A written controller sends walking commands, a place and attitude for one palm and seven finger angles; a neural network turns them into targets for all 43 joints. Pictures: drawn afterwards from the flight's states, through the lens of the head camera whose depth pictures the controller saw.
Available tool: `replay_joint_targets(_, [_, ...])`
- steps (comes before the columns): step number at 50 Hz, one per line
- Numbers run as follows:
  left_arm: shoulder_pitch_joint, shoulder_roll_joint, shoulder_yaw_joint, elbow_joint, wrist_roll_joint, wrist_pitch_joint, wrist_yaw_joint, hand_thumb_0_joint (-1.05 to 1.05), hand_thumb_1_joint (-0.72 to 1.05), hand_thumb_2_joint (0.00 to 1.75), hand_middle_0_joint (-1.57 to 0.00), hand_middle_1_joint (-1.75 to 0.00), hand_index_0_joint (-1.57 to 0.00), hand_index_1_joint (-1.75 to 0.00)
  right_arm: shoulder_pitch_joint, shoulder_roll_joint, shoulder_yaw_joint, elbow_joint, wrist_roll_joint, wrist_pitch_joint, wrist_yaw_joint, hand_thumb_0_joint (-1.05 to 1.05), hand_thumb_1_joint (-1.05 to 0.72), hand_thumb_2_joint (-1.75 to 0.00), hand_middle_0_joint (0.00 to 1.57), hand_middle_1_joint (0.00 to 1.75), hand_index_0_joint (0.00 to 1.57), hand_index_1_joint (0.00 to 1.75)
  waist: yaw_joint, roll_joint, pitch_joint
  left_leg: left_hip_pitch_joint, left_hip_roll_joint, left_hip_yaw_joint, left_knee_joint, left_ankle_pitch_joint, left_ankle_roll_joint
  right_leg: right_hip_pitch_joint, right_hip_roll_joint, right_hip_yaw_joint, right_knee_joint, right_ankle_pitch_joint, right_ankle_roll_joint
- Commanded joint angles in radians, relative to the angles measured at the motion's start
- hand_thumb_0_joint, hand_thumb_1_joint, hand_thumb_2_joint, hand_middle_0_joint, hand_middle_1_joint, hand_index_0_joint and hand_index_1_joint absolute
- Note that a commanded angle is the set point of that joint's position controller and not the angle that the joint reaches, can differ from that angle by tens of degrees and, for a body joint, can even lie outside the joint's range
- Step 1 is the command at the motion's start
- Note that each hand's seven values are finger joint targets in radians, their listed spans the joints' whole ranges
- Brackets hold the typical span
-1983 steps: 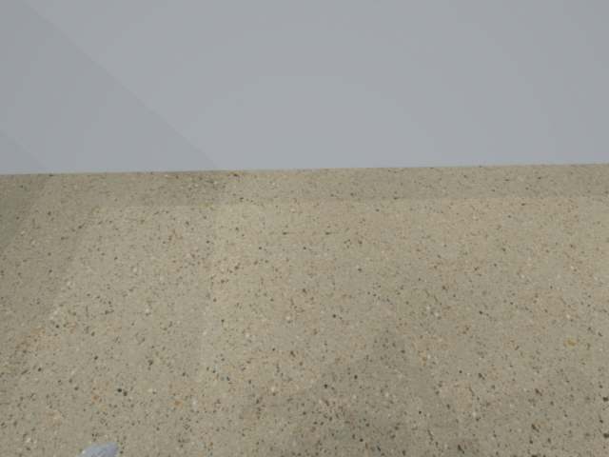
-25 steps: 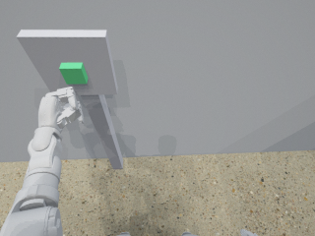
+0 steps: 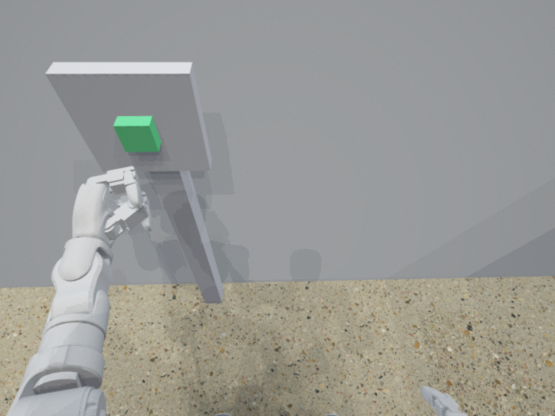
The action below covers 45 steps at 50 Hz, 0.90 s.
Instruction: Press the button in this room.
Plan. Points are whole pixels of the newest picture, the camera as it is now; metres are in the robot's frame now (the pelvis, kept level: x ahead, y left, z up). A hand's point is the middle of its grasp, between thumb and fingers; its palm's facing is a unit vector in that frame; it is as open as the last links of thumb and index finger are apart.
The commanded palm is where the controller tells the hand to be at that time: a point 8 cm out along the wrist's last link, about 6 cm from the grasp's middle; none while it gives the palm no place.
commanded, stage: draw the hand back to the body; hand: left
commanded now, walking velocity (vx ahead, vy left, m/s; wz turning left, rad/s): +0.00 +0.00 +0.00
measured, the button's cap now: (139, 133) +0.52 +0.23 +0.11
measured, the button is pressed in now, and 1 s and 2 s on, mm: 0 0 0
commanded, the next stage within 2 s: step back with the hand held close in 1.36 s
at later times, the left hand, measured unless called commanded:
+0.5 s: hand (84, 260) +0.28 +0.22 +0.13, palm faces +0.20 -0.96 -0.20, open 3.1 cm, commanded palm +0.24 +0.27 +0.15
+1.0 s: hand (8, 304) +0.21 +0.24 +0.18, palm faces +0.37 -0.85 -0.37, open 3.1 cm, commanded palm +0.16 +0.29 +0.20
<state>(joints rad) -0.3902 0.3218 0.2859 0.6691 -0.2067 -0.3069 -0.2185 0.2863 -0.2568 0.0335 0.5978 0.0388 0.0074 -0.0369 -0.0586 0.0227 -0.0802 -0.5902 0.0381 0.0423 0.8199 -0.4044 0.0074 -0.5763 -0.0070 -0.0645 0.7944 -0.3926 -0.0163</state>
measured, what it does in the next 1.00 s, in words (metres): stands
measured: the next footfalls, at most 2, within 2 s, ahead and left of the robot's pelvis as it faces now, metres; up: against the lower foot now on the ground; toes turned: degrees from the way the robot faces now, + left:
none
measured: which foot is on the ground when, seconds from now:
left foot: down 0.00-1.00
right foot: down 0.00-1.00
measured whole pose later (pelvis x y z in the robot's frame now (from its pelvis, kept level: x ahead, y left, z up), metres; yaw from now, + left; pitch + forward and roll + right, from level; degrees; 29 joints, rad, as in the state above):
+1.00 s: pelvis +0.02 +0.01 +0.04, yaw +0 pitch -4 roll -1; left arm 0.49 0.32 0.25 -0.40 -0.06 -0.06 0.10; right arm 0.21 -0.23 0.03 0.62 0.00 -0.08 -0.06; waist 0.06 0.07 0.00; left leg -0.08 0.01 0.06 0.42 -0.27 0.01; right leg -0.06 -0.01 -0.05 0.39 -0.25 0.00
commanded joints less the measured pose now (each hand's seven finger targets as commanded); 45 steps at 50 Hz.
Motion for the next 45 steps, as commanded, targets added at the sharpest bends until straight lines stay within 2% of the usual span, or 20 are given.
replay_joint_targets(1, [-0.121,0.214,0.072,-0.336,-0.049,-0.043,-0.021,0.0,0.9,0.9,-1.3,-1.5,-1.3,-1.5,-0.02,-0.13,-0.055,-0.162,0.013,-0.056,-0.011,0.0,-0.9,-0.9,0.2,0.3,0.2,0.3,0.047,0.026,-0.339,0.186,-0.029,-0.034,-0.137,0.356,0.016,0.261,0.016,0.04,-0.112,0.435,-0.005])
replay_joint_targets(2, [-0.063,0.211,0.077,-0.348,-0.06,-0.029,-0.022,0.0,0.9,0.9,-1.3,-1.5,-1.3,-1.5,-0.027,-0.131,-0.055,-0.17,0.016,-0.06,-0.012,0.0,-0.9,-0.9,0.2,0.3,0.2,0.3,0.049,-0.014,-0.316,0.173,-0.028,-0.034,-0.147,0.343,0.02,0.275,0.016,0.038,-0.124,0.43,-0.003])
replay_joint_targets(5, [-0.037,0.194,0.064,-0.446,-0.074,0.009,-0.018,0.0,0.9,0.9,-1.3,-1.5,-1.3,-1.5,-0.05,-0.13,-0.055,-0.175,0.023,-0.076,-0.02,0.0,-0.9,-0.9,0.2,0.3,0.2,0.3,0.042,0.021,-0.246,0.191,-0.028,-0.028,-0.179,0.288,0.02,0.249,0.015,0.037,-0.159,0.378,0.002])
replay_joint_targets(7, [-0.017,0.214,0.079,-0.502,-0.082,0.021,-0.011,0.0,0.9,0.9,-1.3,-1.5,-1.3,-1.5,-0.062,-0.132,-0.055,-0.173,0.023,-0.089,-0.028,0.0,-0.9,-0.9,0.2,0.3,0.2,0.3,0.039,-0.02,-0.233,0.197,-0.028,-0.032,-0.192,0.265,0.025,0.267,0.014,0.041,-0.181,0.347,0.005])
replay_joint_targets(9, [0.005,0.206,0.077,-0.561,-0.082,0.031,-0.009,0.0,0.9,0.9,-1.3,-1.5,-1.3,-1.5,-0.074,-0.126,-0.054,-0.171,0.024,-0.105,-0.035,0.0,-0.9,-0.9,0.2,0.3,0.2,0.3,0.043,0.032,-0.239,0.236,-0.03,-0.028,-0.205,0.266,0.023,0.271,0.011,0.042,-0.191,0.343,0.004])
replay_joint_targets(16, [0.144,0.178,0.062,-0.682,-0.106,0.084,-0.039,0.0,0.9,0.9,-1.3,-1.5,-1.3,-1.5,-0.124,-0.118,-0.042,-0.171,0.027,-0.167,-0.05,0.0,-0.9,-0.9,0.2,0.3,0.2,0.3,0.056,0.022,-0.182,0.29,-0.032,-0.037,-0.236,0.256,0.022,0.286,0.007,0.032,-0.228,0.329,0.006])
replay_joint_targets(17, [0.172,0.183,0.067,-0.685,-0.11,0.098,-0.044,0.0,0.9,0.9,-1.3,-1.5,-1.3,-1.5,-0.125,-0.121,-0.04,-0.172,0.028,-0.172,-0.051,0.0,-0.9,-0.9,0.2,0.3,0.2,0.3,0.055,-0.024,-0.167,0.287,-0.029,-0.045,-0.241,0.262,0.025,0.295,0.008,0.027,-0.232,0.329,0.005])
replay_joint_targets(19, [0.191,0.164,0.052,-0.734,-0.114,0.13,-0.053,0.0,0.9,0.9,-1.3,-1.5,-1.3,-1.5,-0.144,-0.115,-0.034,-0.182,0.031,-0.185,-0.053,0.0,-0.9,-0.9,0.2,0.3,0.2,0.3,0.06,0.026,-0.144,0.304,-0.033,-0.044,-0.25,0.258,0.022,0.286,0.005,0.024,-0.241,0.328,0.006])
replay_joint_targets(20, [0.164,0.257,0.038,-0.853,0.028,0.12,0.09,0.0,0.9,0.9,-1.3,-1.5,-1.3,-1.5,-0.17,-0.11,-0.048,-0.162,0.012,-0.18,-0.059,0.0,-0.9,-0.9,0.2,0.3,0.2,0.3,0.086,-0.004,-0.088,0.332,-0.028,-0.034,-0.293,0.252,0.031,0.289,-0.017,0.061,-0.325,0.286,-0.003])
replay_joint_targets(21, [0.252,0.166,-0.003,-0.844,0.045,0.136,0.158,0.0,0.9,0.9,-1.3,-1.5,-1.3,-1.5,-0.17,-0.1,-0.044,-0.162,0.006,-0.184,-0.062,0.0,-0.9,-0.9,0.2,0.3,0.2,0.3,0.07,0.003,-0.063,0.356,-0.025,-0.031,-0.315,0.232,0.03,0.288,-0.02,0.057,-0.344,0.263,-0.002])
replay_joint_targets(23, [0.341,0.129,-0.042,-0.87,0.08,0.16,0.232,0.0,0.9,0.9,-1.3,-1.5,-1.3,-1.5,-0.175,-0.095,-0.038,-0.146,0.003,-0.176,-0.062,0.0,-0.9,-0.9,0.2,0.3,0.2,0.3,0.072,-0.026,-0.046,0.39,-0.019,-0.031,-0.344,0.255,0.031,0.336,-0.014,0.048,-0.361,0.278,0.0])
replay_joint_targets(25, [0.345,0.136,-0.044,-0.942,0.106,0.167,0.275,0.0,0.9,0.9,-1.3,-1.5,-1.3,-1.5,-0.184,-0.091,-0.032,-0.143,-0.002,-0.167,-0.06,0.0,-0.9,-0.9,0.2,0.3,0.2,0.3,0.074,0.051,-0.058,0.438,-0.021,-0.033,-0.377,0.277,0.025,0.373,-0.013,0.041,-0.376,0.291,-0.005])
replay_joint_targets(26, [0.345,0.147,-0.035,-0.973,0.117,0.168,0.291,0.0,0.9,0.9,-1.3,-1.5,-1.3,-1.5,-0.188,-0.089,-0.031,-0.142,-0.007,-0.166,-0.059,0.0,-0.9,-0.9,0.2,0.3,0.2,0.3,0.075,0.048,-0.062,0.459,-0.022,-0.032,-0.388,0.291,0.026,0.387,-0.013,0.042,-0.387,0.304,-0.005])
replay_joint_targets(27, [0.371,0.165,-0.02,-0.979,0.121,0.171,0.301,0.0,0.9,0.9,-1.3,-1.5,-1.3,-1.5,-0.192,-0.094,-0.031,-0.135,-0.013,-0.164,-0.06,0.0,-0.9,-0.9,0.2,0.3,0.2,0.3,0.082,-0.008,-0.055,0.459,-0.018,-0.035,-0.398,0.305,0.029,0.407,-0.007,0.04,-0.4,0.31,-0.004])
replay_joint_targets(31, [0.451,0.148,-0.013,-1.059,0.136,0.179,0.323,0.0,0.9,0.9,-1.3,-1.5,-1.3,-1.5,-0.209,-0.078,-0.026,-0.138,-0.022,-0.153,-0.055,0.0,-0.9,-0.9,0.2,0.3,0.2,0.3,0.089,0.055,-0.044,0.513,-0.02,-0.022,-0.432,0.367,0.024,0.46,-0.01,0.035,-0.422,0.367,-0.006])
replay_joint_targets(32, [0.478,0.162,0.0,-1.066,0.135,0.183,0.324,0.0,0.9,0.9,-1.3,-1.5,-1.3,-1.5,-0.216,-0.083,-0.028,-0.136,-0.025,-0.151,-0.054,0.0,-0.9,-0.9,0.2,0.3,0.2,0.3,0.094,0.004,-0.033,0.507,-0.018,-0.025,-0.436,0.369,0.026,0.469,-0.006,0.038,-0.435,0.365,-0.004])
replay_joint_targets(33, [0.494,0.151,-0.003,-1.079,0.136,0.184,0.325,0.0,0.9,0.9,-1.3,-1.5,-1.3,-1.5,-0.218,-0.079,-0.027,-0.141,-0.025,-0.148,-0.053,0.0,-0.9,-0.9,0.2,0.3,0.2,0.3,0.094,0.008,-0.031,0.509,-0.02,-0.023,-0.444,0.375,0.026,0.483,-0.007,0.037,-0.436,0.371,-0.004])
replay_joint_targets(36, [0.538,0.137,-0.007,-1.139,0.144,0.185,0.331,0.0,0.9,0.9,-1.3,-1.5,-1.3,-1.5,-0.223,-0.073,-0.028,-0.143,-0.028,-0.148,-0.046,0.0,-0.9,-0.9,0.2,0.3,0.2,0.3,0.096,0.066,-0.024,0.538,-0.017,-0.027,-0.456,0.407,0.017,0.489,-0.005,0.031,-0.442,0.38,-0.006])
replay_joint_targets(42, [0.707,0.15,0.038,-1.21,0.143,0.19,0.33,0.0,0.9,0.9,-1.3,-1.5,-1.3,-1.5,-0.228,-0.077,-0.035,-0.146,-0.038,-0.15,-0.034,0.0,-0.9,-0.9,0.2,0.3,0.2,0.3,0.113,0.007,0.005,0.524,-0.014,-0.031,-0.457,0.445,0.019,0.513,0.002,0.029,-0.452,0.412,-0.004])
replay_joint_targets(45, [0.755,0.155,0.059,-1.26,0.144,0.184,0.333,0.0,0.9,0.9,-1.3,-1.5,-1.3,-1.5,-0.226,-0.071,-0.039,-0.15,-0.037,-0.151,-0.032,0.0,-0.9,-0.9,0.2,0.3,0.2,0.3,0.114,0.015,0.011,0.52,-0.013,-0.027,-0.455,0.447,0.017,0.513,0.0,0.029,-0.449,0.416,-0.002])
